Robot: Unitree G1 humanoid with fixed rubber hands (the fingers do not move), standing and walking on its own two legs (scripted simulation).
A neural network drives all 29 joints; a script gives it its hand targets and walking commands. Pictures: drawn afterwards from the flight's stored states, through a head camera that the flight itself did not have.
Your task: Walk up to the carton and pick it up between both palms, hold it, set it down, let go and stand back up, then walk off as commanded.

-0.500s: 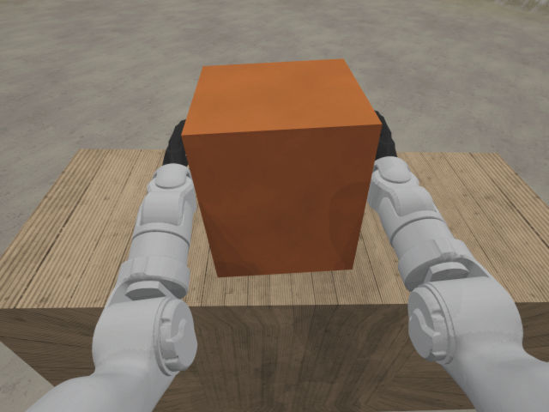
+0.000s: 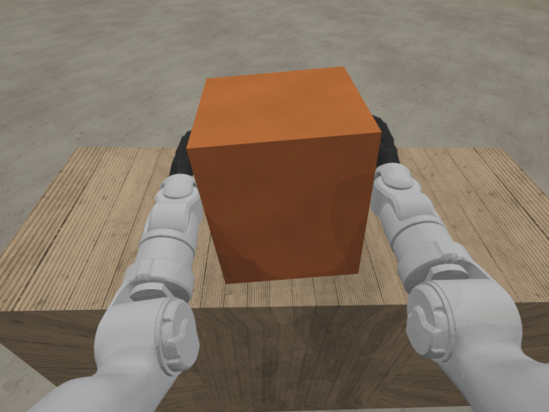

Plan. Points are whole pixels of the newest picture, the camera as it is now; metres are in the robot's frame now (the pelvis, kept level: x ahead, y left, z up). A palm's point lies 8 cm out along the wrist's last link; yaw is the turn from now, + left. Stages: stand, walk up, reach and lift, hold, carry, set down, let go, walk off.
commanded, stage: set down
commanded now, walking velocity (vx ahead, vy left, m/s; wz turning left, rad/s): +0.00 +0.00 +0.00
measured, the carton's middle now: (283, 177) +0.43 +0.00 +0.15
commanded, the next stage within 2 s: none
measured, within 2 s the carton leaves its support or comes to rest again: neither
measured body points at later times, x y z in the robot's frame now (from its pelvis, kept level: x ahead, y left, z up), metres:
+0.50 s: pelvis +0.01 +0.00 +0.00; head +0.02 +0.01 +0.45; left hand +0.45 +0.14 +0.12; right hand +0.45 -0.16 +0.14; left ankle +0.00 +0.15 -0.75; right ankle +0.01 -0.12 -0.75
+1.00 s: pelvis +0.02 +0.00 +0.00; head +0.05 +0.01 +0.45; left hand +0.47 +0.14 +0.09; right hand +0.45 -0.16 +0.11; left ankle +0.00 +0.15 -0.75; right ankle +0.01 -0.12 -0.75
